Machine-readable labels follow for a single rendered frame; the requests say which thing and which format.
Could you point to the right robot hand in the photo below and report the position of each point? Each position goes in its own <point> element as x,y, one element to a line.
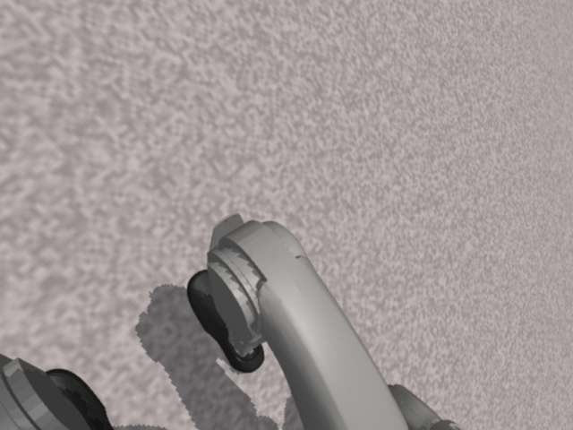
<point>417,414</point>

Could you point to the left robot foot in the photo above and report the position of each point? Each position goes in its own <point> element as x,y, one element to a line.
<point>82,397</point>

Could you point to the right robot foot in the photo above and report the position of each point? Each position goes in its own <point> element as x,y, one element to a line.
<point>201,301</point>

